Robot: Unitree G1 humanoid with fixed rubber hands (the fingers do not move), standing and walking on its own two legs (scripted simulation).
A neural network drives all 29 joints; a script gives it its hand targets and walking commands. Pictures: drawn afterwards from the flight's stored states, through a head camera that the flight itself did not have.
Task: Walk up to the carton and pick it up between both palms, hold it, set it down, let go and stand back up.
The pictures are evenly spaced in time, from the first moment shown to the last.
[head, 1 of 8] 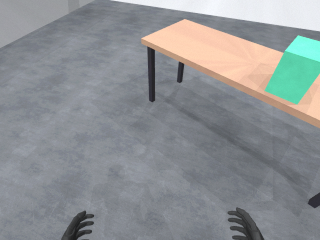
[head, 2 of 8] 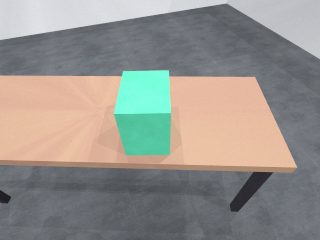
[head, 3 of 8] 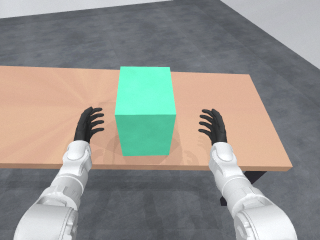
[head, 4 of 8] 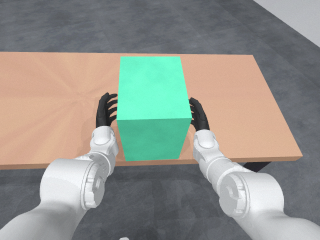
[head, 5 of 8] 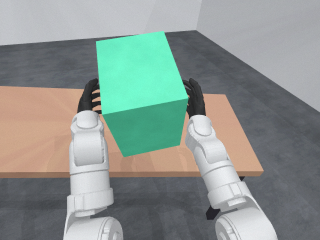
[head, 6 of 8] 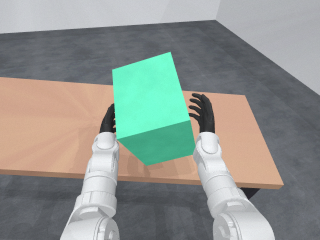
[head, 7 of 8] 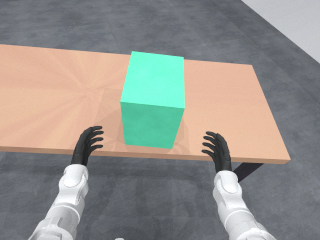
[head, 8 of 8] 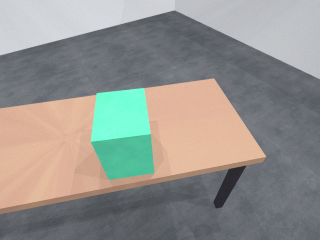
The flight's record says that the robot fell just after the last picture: no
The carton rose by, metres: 0.23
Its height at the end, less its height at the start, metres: +0.00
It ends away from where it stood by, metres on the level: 0.03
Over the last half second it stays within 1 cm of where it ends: yes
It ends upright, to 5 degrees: yes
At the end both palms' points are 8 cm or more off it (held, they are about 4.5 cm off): yes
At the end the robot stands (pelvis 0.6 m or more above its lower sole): yes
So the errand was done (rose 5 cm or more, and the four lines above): yes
